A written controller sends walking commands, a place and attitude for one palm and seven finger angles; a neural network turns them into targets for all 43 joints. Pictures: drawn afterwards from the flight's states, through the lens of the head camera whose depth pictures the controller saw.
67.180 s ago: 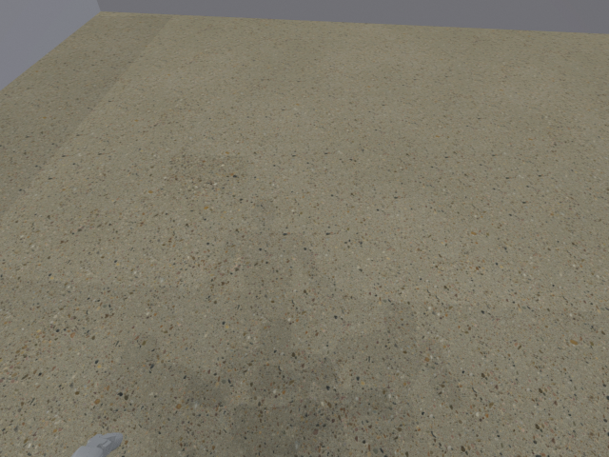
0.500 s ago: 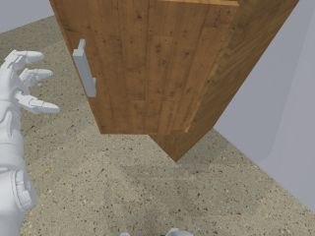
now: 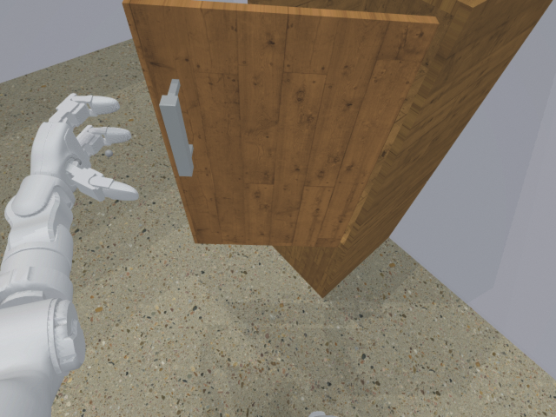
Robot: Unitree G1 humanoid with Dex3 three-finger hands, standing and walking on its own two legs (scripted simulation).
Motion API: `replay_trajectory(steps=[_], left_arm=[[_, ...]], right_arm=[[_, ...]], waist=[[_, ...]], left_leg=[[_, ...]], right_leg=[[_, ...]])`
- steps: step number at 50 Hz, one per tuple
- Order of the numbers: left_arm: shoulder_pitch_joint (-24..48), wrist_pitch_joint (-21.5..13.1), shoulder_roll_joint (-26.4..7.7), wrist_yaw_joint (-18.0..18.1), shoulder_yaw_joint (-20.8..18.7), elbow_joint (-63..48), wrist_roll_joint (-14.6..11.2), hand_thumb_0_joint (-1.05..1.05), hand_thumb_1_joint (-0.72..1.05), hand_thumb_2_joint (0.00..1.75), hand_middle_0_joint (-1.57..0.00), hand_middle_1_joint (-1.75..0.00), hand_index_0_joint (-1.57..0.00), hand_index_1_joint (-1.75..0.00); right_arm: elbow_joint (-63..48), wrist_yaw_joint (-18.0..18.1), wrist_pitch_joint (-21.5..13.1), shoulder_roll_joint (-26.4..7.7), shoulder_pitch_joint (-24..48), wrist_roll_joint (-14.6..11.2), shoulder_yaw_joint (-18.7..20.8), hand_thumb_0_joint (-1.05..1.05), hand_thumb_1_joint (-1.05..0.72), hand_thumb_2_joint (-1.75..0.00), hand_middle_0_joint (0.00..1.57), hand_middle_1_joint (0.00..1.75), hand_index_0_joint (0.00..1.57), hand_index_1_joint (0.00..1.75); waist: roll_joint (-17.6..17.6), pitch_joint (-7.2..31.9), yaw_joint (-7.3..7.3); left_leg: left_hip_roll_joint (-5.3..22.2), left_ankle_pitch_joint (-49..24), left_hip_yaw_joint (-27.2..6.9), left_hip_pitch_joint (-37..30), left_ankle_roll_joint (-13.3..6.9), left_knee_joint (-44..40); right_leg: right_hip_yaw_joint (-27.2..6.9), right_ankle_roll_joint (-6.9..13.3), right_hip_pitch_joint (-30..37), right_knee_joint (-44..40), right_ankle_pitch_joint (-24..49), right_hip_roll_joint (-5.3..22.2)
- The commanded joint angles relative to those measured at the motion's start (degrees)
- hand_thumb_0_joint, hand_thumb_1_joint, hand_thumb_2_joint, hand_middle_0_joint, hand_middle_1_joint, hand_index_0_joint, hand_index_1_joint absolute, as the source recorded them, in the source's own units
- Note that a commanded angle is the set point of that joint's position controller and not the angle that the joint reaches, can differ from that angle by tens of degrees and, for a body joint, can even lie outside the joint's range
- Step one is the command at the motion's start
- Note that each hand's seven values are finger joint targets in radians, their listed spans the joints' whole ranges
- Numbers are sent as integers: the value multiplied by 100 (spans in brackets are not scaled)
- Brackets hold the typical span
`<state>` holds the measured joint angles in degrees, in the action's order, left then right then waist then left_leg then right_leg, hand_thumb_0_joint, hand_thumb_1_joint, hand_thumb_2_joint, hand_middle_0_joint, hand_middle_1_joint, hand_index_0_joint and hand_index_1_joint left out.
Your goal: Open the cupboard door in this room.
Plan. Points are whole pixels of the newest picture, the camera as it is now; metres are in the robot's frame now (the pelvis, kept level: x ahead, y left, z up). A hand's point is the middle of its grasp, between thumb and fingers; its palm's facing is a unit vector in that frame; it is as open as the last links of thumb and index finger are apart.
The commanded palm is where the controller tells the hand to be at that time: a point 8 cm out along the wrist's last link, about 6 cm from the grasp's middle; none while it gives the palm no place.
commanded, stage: move the hooked fingers beside the handle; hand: left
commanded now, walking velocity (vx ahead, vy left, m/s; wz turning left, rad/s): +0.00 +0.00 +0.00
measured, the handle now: (180, 130) +0.52 +0.14 +0.09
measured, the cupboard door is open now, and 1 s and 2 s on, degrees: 49 49 49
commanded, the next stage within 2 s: none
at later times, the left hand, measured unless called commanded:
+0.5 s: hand (122, 158) +0.46 +0.21 +0.10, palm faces -0.01 -1.00 +0.01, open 14.0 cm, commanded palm +0.43 +0.26 +0.10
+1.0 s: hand (127, 157) +0.46 +0.20 +0.10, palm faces -0.02 -1.00 +0.01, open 14.0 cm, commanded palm +0.43 +0.25 +0.10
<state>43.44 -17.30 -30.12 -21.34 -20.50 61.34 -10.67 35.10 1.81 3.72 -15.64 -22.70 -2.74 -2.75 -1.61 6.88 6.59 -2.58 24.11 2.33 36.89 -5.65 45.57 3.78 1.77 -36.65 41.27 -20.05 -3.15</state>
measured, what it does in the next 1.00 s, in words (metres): stands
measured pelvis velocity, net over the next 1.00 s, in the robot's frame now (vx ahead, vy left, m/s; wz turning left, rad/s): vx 0.00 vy -0.01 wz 0.00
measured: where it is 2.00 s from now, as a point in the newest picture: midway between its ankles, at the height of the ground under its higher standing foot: outside the picture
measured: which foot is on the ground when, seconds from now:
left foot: down 0.00-1.00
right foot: down 0.00-1.00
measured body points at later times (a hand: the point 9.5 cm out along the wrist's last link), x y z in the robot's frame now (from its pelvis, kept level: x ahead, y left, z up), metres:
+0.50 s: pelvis -0.01 +0.00 +0.00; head +0.07 +0.01 +0.44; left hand +0.45 +0.26 +0.10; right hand +0.00 -0.27 -0.11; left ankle -0.03 +0.05 -0.71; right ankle -0.01 -0.11 -0.71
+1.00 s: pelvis +0.00 -0.01 +0.00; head +0.08 +0.01 +0.44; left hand +0.45 +0.26 +0.10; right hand +0.04 -0.28 -0.11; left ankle -0.03 +0.05 -0.71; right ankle -0.01 -0.11 -0.71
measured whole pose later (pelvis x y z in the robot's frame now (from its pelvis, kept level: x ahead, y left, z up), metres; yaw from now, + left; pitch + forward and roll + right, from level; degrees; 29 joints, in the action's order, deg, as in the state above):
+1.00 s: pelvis +0.00 -0.01 +0.00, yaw +0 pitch +16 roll -2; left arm 43.8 -18.5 -28.3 -20.3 -21.1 61.1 -10.5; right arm 35.0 2.1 3.0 -16.5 -21.0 -2.5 -2.5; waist -1.1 6.0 6.8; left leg -2.3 24.0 2.3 38.0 -5.0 46.1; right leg 3.8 2.5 -38.1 42.4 -20.2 -3.4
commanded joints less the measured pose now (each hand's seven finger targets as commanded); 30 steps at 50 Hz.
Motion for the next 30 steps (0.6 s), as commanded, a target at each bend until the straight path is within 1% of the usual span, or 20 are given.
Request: replay_trajectory(steps=[1, 3, 5, 6, 7, 9, 11, 12, 13, 14, 16, 17, 19, 22, 23, 24, 25, 26, 27, 30], left_arm=[[2320, -204, -853, -69, 112, -753, -221, 0, -50, 30, -30, -120, -30, -120], [2645, -327, -1078, 30, -56, -918, -206, 0, -50, 30, -30, -120, -30, -120], [2997, -505, -1187, 159, -115, -1157, -130, 0, -50, 30, -30, -120, -30, -120], [3213, -629, -1352, 234, -171, -1353, -70, 0, -50, 30, -30, -120, -30, -120], [3343, -727, -1504, 307, -291, -1578, -7, 0, -50, 30, -30, -120, -30, -120], [3251, -821, -1602, 411, -379, -1564, 69, 0, -50, 30, -30, -120, -30, -120], [3099, -825, -1682, 437, -448, -1404, 91, 0, -50, 30, -30, -120, -30, -120], [2947, -752, -1463, 410, -292, -1120, 112, 0, -50, 30, -30, -120, -30, -120], [2886, -683, -1420, 388, -287, -970, 92, 0, -50, 30, -30, -120, -30, -120], [2657, -600, -1472, 356, -341, -783, 98, 0, -50, 30, -30, -120, -30, -120], [2348, -466, -1328, 255, -219, -563, 80, 0, -50, 30, -30, -120, -30, -120], [2340, -416, -1197, 202, -83, -521, 93, 0, -50, 30, -30, -120, -30, -120], [2242, -358, -1125, 131, -59, -522, 4, 0, -50, 30, -30, -120, -30, -120], [2181, -468, -1360, 101, -300, -956, -125, 0, -50, 30, -30, -120, -30, -120], [2172, -515, -1590, 119, -500, -1051, -144, 0, -50, 30, -30, -120, -30, -120], [2393, -567, -1385, 117, -310, -1243, -164, 0, -50, 30, -30, -120, -30, -120], [2338, -607, -1638, 151, -539, -1279, -128, 0, -50, 30, -30, -120, -30, -120], [2531, -649, -1637, 153, -439, -1386, -116, 0, -50, 30, -30, -120, -30, -120], [2569, -685, -1886, 171, -627, -1433, -62, 0, -50, 30, -30, -120, -30, -120], [2613, -705, -1823, 130, -512, -1366, -12, 0, -50, 30, -30, -120, -30, -120]], right_arm=[[-369, 75, -112, -1094, -579, 16, 415, 0, -90, -90, 20, 30, 20, 30], [-334, 79, -130, -1131, -626, 36, 435, 0, -90, -90, 20, 30, 20, 30], [-297, 74, -166, -1120, -634, 58, 438, 0, -90, -90, 20, 30, 20, 30], [-262, 75, -181, -1127, -662, 80, 440, 0, -90, -90, 20, 30, 20, 30], [-245, 56, -192, -1109, -700, 106, 445, 0, -90, -90, 20, 30, 20, 30], [-217, 43, -209, -1084, -703, 118, 438, 0, -90, -90, 20, 30, 20, 30], [-171, 44, -200, -1101, -749, 118, 441, 0, -90, -90, 20, 30, 20, 30], [-163, 34, -189, -1081, -725, 97, 420, 0, -90, -90, 20, 30, 20, 30], [-139, 36, -185, -1081, -721, 87, 427, 0, -90, -90, 20, 30, 20, 30], [-167, 35, -175, -1101, -713, 81, 423, 0, -90, -90, 20, 30, 20, 30], [-251, 47, -146, -1112, -718, 52, 411, 0, -90, -90, 20, 30, 20, 30], [-274, 39, -135, -1095, -696, 47, 394, 0, -90, -90, 20, 30, 20, 30], [-320, 39, -113, -1108, -694, 53, 407, 0, -90, -90, 20, 30, 20, 30], [-436, 50, -110, -1121, -662, 49, 421, 0, -90, -90, 20, 30, 20, 30], [-432, 59, -105, -1125, -658, 44, 437, 0, -90, -90, 20, 30, 20, 30], [-455, 52, -115, -1076, -618, 44, 414, 0, -90, -90, 20, 30, 20, 30], [-444, 67, -115, -1088, -622, 43, 435, 0, -90, -90, 20, 30, 20, 30], [-441, 84, -106, -1082, -616, 36, 417, 0, -90, -90, 20, 30, 20, 30], [-404, 89, -107, -1095, -632, 45, 424, 0, -90, -90, 20, 30, 20, 30], [-391, 121, -131, -1043, -551, 16, 387, 0, -90, -90, 20, 30, 20, 30]], waist=[[-106, 1461, 148], [-149, 1686, 161], [-445, 1950, 155], [-743, 2088, 123], [-950, 2476, 82], [-932, 2650, 63], [-734, 2605, 72], [-707, 2410, 96], [-529, 2196, 126], [-569, 2080, 47], [-458, 1923, 35], [-543, 1781, 57], [-227, 1661, 56], [-270, 1979, -37], [-244, 2025, -86], [-248, 2082, -4], [-251, 2121, -71], [-308, 2077, 26], [-394, 2201, -23], [-478, 2058, 39]], left_leg=[[486, -2901, -846, -1639, 545, -430], [488, -2686, -895, -1715, 579, -455], [487, -2600, -967, -1905, 636, -440], [503, -2825, -1024, -2096, 688, -401], [506, -3091, -1067, -2371, 747, -377], [520, -3309, -1090, -2506, 786, -334], [533, -3453, -1100, -2442, 777, -325], [521, -3329, -1043, -2308, 742, -345], [516, -3177, -996, -2128, 709, -372], [480, -3071, -932, -1938, 683, -400], [470, -3019, -889, -1795, 630, -432], [478, -2985, -862, -1786, 628, -451], [455, -2783, -812, -1553, 567, -448], [429, -2905, -713, -1593, 527, -435], [417, -2834, -697, -1545, 530, -430], [395, -2741, -660, -1520, 493, -437], [392, -2644, -637, -1469, 468, -425], [382, -2671, -613, -1455, 442, -403], [371, -2640, -620, -1491, 437, -401], [351, -2437, -598, -1396, 405, -428]], right_leg=[[-170, 21, 85, -232, 1514, 65], [-186, 13, 60, -198, 1374, 59], [-207, 24, -36, -142, 1228, 71], [-214, 52, -103, -88, 1228, 80], [-230, 42, -41, -54, 1297, 64], [-232, 31, 39, -48, 1383, 58], [-207, 31, 104, -48, 1455, 43], [-218, 16, 83, -90, 1433, 38], [-202, 6, 104, -127, 1446, 42], [-214, 19, 192, -135, 1450, 47], [-197, 39, 241, -152, 1474, 57], [-195, 30, 154, -181, 1445, 50], [-208, 24, 251, -200, 1491, 48], [-275, 25, 573, -193, 1755, 48], [-303, 25, 672, -195, 1786, 50], [-320, 6, 759, -202, 1837, 56], [-344, 13, 827, -197, 1835, 61], [-360, 10, 820, -196, 1892, 67], [-399, 7, 894, -196, 1906, 55], [-414, 3, 916, -238, 1835, 78]])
